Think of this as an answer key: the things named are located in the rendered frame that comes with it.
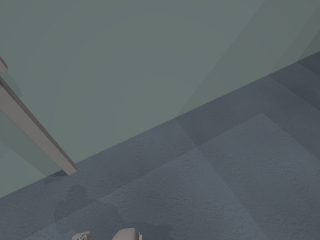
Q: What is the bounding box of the panel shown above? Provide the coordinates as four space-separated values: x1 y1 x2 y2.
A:
0 57 77 176

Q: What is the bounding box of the left robot thigh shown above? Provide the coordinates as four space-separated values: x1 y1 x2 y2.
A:
112 228 143 240

